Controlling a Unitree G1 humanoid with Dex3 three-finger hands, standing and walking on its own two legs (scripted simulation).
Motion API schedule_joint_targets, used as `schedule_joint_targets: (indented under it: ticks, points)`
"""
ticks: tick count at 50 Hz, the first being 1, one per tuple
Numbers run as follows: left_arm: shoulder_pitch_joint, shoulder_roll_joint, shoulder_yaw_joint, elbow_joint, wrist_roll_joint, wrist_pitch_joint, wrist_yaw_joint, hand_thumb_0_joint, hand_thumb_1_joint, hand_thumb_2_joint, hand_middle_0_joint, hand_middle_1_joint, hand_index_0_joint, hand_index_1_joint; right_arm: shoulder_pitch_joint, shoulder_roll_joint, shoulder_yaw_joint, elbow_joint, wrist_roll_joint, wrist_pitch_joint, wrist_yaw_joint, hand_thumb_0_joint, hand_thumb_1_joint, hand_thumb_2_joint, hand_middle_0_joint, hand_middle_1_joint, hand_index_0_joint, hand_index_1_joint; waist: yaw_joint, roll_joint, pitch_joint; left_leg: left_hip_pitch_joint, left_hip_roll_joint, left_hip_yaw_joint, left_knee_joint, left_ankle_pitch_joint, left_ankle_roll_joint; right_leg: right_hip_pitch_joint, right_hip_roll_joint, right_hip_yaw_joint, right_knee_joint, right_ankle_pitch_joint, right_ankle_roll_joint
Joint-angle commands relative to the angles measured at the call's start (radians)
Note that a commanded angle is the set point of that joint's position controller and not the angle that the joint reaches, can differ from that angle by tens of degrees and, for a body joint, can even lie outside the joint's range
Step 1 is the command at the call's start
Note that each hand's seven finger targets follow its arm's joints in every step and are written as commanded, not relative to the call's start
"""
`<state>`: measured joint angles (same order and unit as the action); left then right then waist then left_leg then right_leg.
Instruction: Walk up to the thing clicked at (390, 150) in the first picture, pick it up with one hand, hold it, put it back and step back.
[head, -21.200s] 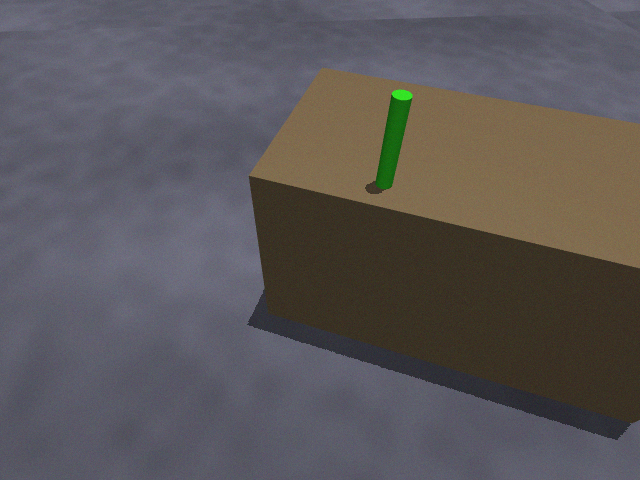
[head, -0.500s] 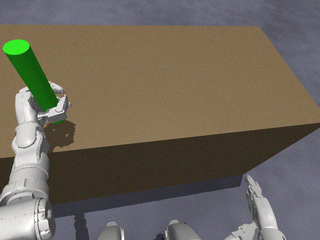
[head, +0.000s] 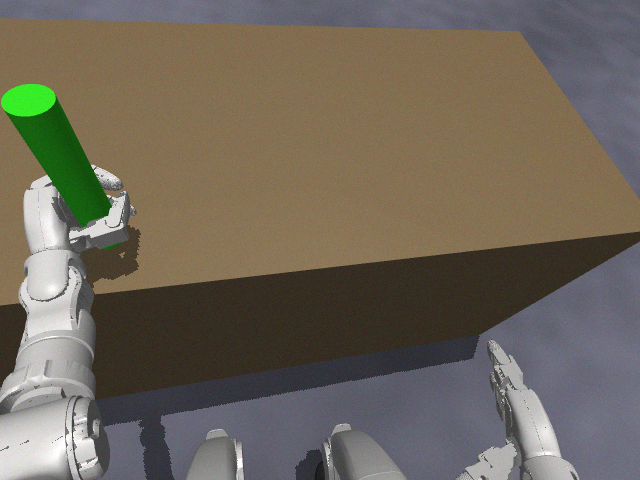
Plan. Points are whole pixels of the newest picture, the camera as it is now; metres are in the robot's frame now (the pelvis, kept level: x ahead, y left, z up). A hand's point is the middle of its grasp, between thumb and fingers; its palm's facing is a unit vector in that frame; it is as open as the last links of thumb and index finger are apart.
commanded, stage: lower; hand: left
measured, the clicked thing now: (77, 183) +0.45 +0.23 +0.08
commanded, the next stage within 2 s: loosen in 0.44 s
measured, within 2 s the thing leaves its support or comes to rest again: rests again in 0.22 s
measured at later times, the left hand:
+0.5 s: hand (113, 219) +0.45 +0.21 +0.01, palm faces +0.19 -0.98 -0.01, open 5.0 cm
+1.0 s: hand (116, 220) +0.45 +0.21 +0.01, palm faces +0.19 -0.98 +0.01, open 10.1 cm
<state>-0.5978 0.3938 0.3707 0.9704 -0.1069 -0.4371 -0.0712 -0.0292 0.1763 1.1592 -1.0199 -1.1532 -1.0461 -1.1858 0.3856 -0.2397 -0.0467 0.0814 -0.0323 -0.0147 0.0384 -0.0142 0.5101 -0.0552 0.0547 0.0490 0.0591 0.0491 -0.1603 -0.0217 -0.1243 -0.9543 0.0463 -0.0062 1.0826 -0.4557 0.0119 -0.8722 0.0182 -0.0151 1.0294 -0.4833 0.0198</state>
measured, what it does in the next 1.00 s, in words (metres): stands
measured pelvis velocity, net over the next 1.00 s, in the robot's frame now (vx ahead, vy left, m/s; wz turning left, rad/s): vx -0.01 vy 0.00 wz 0.00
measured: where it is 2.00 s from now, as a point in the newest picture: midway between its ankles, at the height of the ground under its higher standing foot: outside the picture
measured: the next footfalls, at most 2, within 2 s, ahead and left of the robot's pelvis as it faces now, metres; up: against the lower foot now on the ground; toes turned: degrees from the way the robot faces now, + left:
none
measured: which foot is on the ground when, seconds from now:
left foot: down 0.00-1.00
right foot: down 0.00-1.00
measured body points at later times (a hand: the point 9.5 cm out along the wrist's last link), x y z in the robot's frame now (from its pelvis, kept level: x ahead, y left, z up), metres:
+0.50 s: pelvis -0.01 +0.00 -0.01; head +0.10 +0.04 +0.42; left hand +0.43 +0.26 +0.02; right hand +0.16 -0.26 -0.01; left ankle +0.03 +0.11 -0.66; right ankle +0.00 -0.14 -0.66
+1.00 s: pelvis -0.01 +0.00 -0.02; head +0.10 +0.04 +0.42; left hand +0.43 +0.26 +0.01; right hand +0.15 -0.26 -0.02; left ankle +0.03 +0.11 -0.66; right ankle +0.00 -0.14 -0.66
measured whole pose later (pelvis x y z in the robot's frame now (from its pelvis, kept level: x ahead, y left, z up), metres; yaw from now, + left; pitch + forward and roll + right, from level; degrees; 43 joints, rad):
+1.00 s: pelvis -0.01 +0.00 -0.02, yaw +0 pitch +21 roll -3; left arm -0.61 0.40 0.39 0.99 -0.11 -0.48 -0.08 0.00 -0.11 0.45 -0.77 -0.65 -0.79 -0.63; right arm 0.42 -0.25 -0.04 -0.01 -0.04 0.00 0.04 -0.01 0.51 -0.05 0.06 0.05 0.06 0.05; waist -0.18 -0.02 -0.15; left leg -1.05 0.05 -0.02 1.17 -0.48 0.01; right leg -0.97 0.02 -0.02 1.12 -0.51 0.01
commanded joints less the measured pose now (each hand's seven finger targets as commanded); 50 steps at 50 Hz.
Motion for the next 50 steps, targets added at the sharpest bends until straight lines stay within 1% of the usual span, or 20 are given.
schedule_joint_targets:
  ticks: [1, 3, 4, 6, 12, 13, 16, 22, 27, 28, 30, 33, 37, 38, 39, 41, 42, 44, 47, 50]
  points:
    - [-0.42, 0.226, 0.03, -0.247, -0.011, -0.1, 0.0, 0.0, 0.581, 1.275, -1.373, -1.406, -1.38, -1.405, 0.001, -0.155, -0.09, -0.216, 0.009, -0.054, -0.016, 0.0, 0.523, -0.055, 0.05, 0.05, 0.05, 0.05, 0.003, 0.164, -0.472, 0.387, -0.007, -0.035, -0.114, 0.331, 0.0, 0.116, 0.017, -0.018, -0.096, 0.307, -0.04]
    - [-0.412, 0.212, 0.022, -0.224, -0.005, -0.104, -0.001, 0.0, 0.587, 1.274, -1.378, -1.402, -1.383, -1.403, 0.02, -0.148, -0.082, -0.215, 0.005, -0.049, -0.015, 0.0, 0.52, -0.056, 0.05, 0.05, 0.049, 0.05, -0.006, 0.154, -0.463, 0.371, -0.008, -0.036, -0.108, 0.318, 0.003, 0.101, 0.019, -0.017, -0.094, 0.299, -0.038]
    - [-0.413, 0.231, 0.042, -0.222, -0.007, -0.106, 0.0, 0.0, 0.578, 1.275, -1.367, -1.397, -1.372, -1.399, 0.042, -0.151, -0.09, -0.194, 0.006, -0.045, -0.015, 0.0, 0.522, -0.056, 0.05, 0.05, 0.049, 0.05, -0.002, 0.15, -0.452, 0.359, -0.01, -0.033, -0.105, 0.3, 0.005, 0.092, 0.018, -0.015, -0.098, 0.29, -0.037]
    - [-0.385, 0.208, 0.03, -0.2, -0.004, -0.104, -0.005, 0.0, 0.581, 1.26, -1.349, -1.379, -1.354, -1.38, 0.064, -0.153, -0.09, -0.181, 0.003, -0.042, -0.013, 0.0, 0.524, -0.056, 0.05, 0.05, 0.049, 0.05, -0.01, 0.172, -0.446, 0.378, -0.007, -0.036, -0.099, 0.335, -0.001, 0.059, 0.019, -0.02, -0.087, 0.296, -0.041]
    - [-0.397, 0.202, 0.021, -0.206, 0.001, -0.11, -0.011, 0.0, 0.586, 1.273, -1.373, -1.397, -1.378, -1.399, 0.022, -0.154, -0.09, -0.213, 0.001, -0.043, -0.006, 0.0, 0.524, -0.055, 0.05, 0.05, 0.049, 0.05, -0.008, 0.183, -0.441, 0.347, -0.006, -0.039, -0.082, 0.327, -0.002, 0.04, 0.02, -0.02, -0.067, 0.287, -0.042]
    - [-0.377, 0.214, 0.04, -0.184, 0.003, -0.11, -0.011, 0.0, 0.584, 1.276, -1.388, -1.404, -1.392, -1.406, 0.015, -0.169, -0.101, -0.239, 0.001, -0.043, -0.006, 0.0, 0.522, -0.056, 0.05, 0.05, 0.049, 0.05, -0.012, 0.174, -0.456, 0.344, -0.002, -0.046, -0.083, 0.33, -0.005, 0.041, 0.021, -0.025, -0.058, 0.281, -0.046]
    - [-0.418, 0.203, 0.023, -0.214, -0.001, -0.123, -0.007, 0.0, 0.564, 1.277, -1.379, -1.404, -1.384, -1.406, 0.018, -0.145, -0.078, -0.227, 0.0, -0.041, -0.004, 0.0, 0.522, -0.056, 0.05, 0.05, 0.049, 0.05, -0.002, 0.18, -0.456, 0.332, -0.005, -0.045, -0.08, 0.297, -0.004, 0.032, 0.022, -0.025, -0.054, 0.256, -0.045]
    - [-0.365, 0.21, 0.039, -0.141, 0.006, -0.119, 0.0, 0.0, 0.555, 1.273, -1.369, -1.396, -1.375, -1.398, 0.061, -0.182, -0.108, -0.253, 0.002, -0.035, -0.01, 0.0, 0.522, -0.056, 0.05, 0.05, 0.05, 0.05, -0.034, 0.125, -0.442, 0.281, -0.013, -0.036, -0.062, 0.25, 0.008, 0.033, 0.021, -0.013, -0.057, 0.262, -0.035]
    - [-0.35, 0.177, 0.009, -0.152, 0.008, -0.109, -0.008, 0.0, 0.593, 1.27, -1.381, -1.391, -1.386, -1.393, 0.066, -0.158, -0.087, -0.241, 0.003, -0.029, -0.003, 0.0, 0.525, -0.055, 0.05, 0.05, 0.05, 0.05, -0.023, 0.168, -0.448, 0.318, -0.01, -0.041, -0.056, 0.291, 0.0, -0.001, 0.021, -0.021, -0.045, 0.261, -0.039]
    - [-0.383, 0.173, 0.0, -0.18, 0.01, -0.11, -0.01, 0.0, 0.537, 1.19, -1.429, -1.37, -1.442, -1.362, 0.068, -0.156, -0.084, -0.254, 0.001, -0.031, -0.004, 0.0, 0.527, -0.048, 0.05, 0.049, 0.05, 0.049, -0.031, 0.165, -0.456, 0.308, -0.01, -0.039, -0.058, 0.278, 0.001, 0.002, 0.021, -0.02, -0.047, 0.258, -0.039]
    - [-0.375, 0.194, 0.02, -0.16, 0.006, -0.108, -0.006, 0.0, 0.377, 1.03, -1.317, -1.216, -1.344, -1.202, 0.032, -0.15, -0.075, -0.26, 0.004, -0.036, -0.004, 0.0, 0.517, -0.043, 0.051, 0.049, 0.05, 0.049, -0.012, 0.159, -0.402, 0.257, -0.015, -0.034, -0.072, 0.192, 0.002, 0.01, 0.018, -0.015, -0.055, 0.206, -0.039]
    - [-0.386, 0.189, 0.035, -0.172, -0.017, -0.114, -0.012, 0.0, 0.267, 0.79, -1.19, -1.067, -1.218, -1.038, 0.031, -0.166, -0.095, -0.267, 0.006, -0.04, -0.009, 0.0, 0.519, -0.041, 0.051, 0.049, 0.05, 0.049, -0.019, 0.16, -0.438, 0.279, -0.011, -0.04, -0.072, 0.207, 0.001, 0.012, 0.02, -0.02, -0.048, 0.21, -0.04]
    - [-0.369, 0.201, 0.034, -0.149, -0.004, -0.111, -0.012, 0.0, 0.04, 0.553, -1.043, -0.879, -1.071, -0.847, 0.058, -0.166, -0.09, -0.27, 0.005, -0.034, -0.013, 0.0, 0.513, -0.04, 0.052, 0.049, 0.051, 0.049, -0.024, 0.127, -0.446, 0.279, -0.013, -0.037, -0.063, 0.222, 0.006, 0.023, 0.023, -0.018, -0.049, 0.233, -0.036]
    - [-0.392, 0.204, 0.031, -0.166, -0.005, -0.115, -0.013, 0.0, -0.034, 0.565, -0.963, -0.809, -0.991, -0.793, 0.048, -0.167, -0.094, -0.277, 0.005, -0.036, -0.014, 0.0, 0.515, -0.047, 0.051, 0.05, 0.051, 0.05, -0.03, 0.137, -0.446, 0.266, -0.016, -0.034, -0.061, 0.205, 0.006, 0.022, 0.022, -0.013, -0.052, 0.226, -0.035]
    - [-0.404, 0.203, 0.032, -0.197, -0.009, -0.119, -0.012, 0.0, -0.094, 0.489, -0.883, -0.732, -0.911, -0.716, 0.062, -0.162, -0.087, -0.278, 0.003, -0.035, -0.013, 0.0, 0.514, -0.047, 0.051, 0.05, 0.051, 0.05, -0.026, 0.157, -0.459, 0.282, -0.016, -0.034, -0.064, 0.213, 0.003, 0.027, 0.021, -0.015, -0.049, 0.229, -0.037]
    - [-0.352, 0.219, 0.049, -0.152, -0.007, -0.11, -0.013, 0.0, -0.136, 0.403, -0.771, -0.621, -0.784, -0.606, 0.082, -0.173, -0.102, -0.256, 0.003, -0.03, -0.016, 0.0, 0.517, -0.047, 0.052, 0.05, 0.051, 0.05, -0.024, 0.155, -0.465, 0.299, -0.013, -0.036, -0.056, 0.249, 0.004, 0.02, 0.021, -0.015, -0.046, 0.249, -0.036]
    - [-0.377, 0.196, 0.03, -0.188, -0.011, -0.113, -0.018, 0.0, -0.135, 0.375, -0.728, -0.572, -0.737, -0.561, 0.073, -0.163, -0.092, -0.268, 0.004, -0.033, -0.014, 0.0, 0.519, -0.048, 0.052, 0.051, 0.051, 0.051, -0.022, 0.16, -0.474, 0.303, -0.015, -0.034, -0.052, 0.27, 0.003, 0.027, 0.022, -0.015, -0.044, 0.267, -0.036]
    - [-0.38, 0.225, 0.047, -0.181, -0.008, -0.112, -0.016, 0.0, -0.179, 0.341, -0.663, -0.513, -0.669, -0.505, 0.067, -0.163, -0.091, -0.252, 0.005, -0.029, -0.013, 0.0, 0.521, -0.049, 0.052, 0.051, 0.051, 0.051, -0.013, 0.169, -0.458, 0.286, -0.016, -0.032, -0.05, 0.278, 0.004, 0.028, 0.019, -0.012, -0.042, 0.274, -0.036]
    - [-0.383, 0.187, 0.031, -0.198, -0.009, -0.112, -0.017, 0.0, -0.227, 0.304, -0.582, -0.44, -0.583, -0.436, 0.054, -0.161, -0.092, -0.267, 0.003, -0.033, -0.011, 0.0, 0.523, -0.051, 0.052, 0.051, 0.052, 0.051, -0.017, 0.168, -0.458, 0.295, -0.011, -0.038, -0.054, 0.273, 0.001, 0.012, 0.02, -0.017, -0.037, 0.26, -0.04]
    - [-0.382, 0.199, 0.033, -0.203, -0.008, -0.116, -0.016, 0.0, -0.288, 0.239, -0.489, -0.355, -0.491, -0.351, 0.025, -0.159, -0.087, -0.292, 0.003, -0.037, -0.012, 0.0, 0.525, -0.05, 0.053, 0.051, 0.052, 0.051, -0.014, 0.152, -0.453, 0.274, -0.015, -0.034, -0.055, 0.246, 0.004, 0.031, 0.02, -0.015, -0.042, 0.25, -0.037]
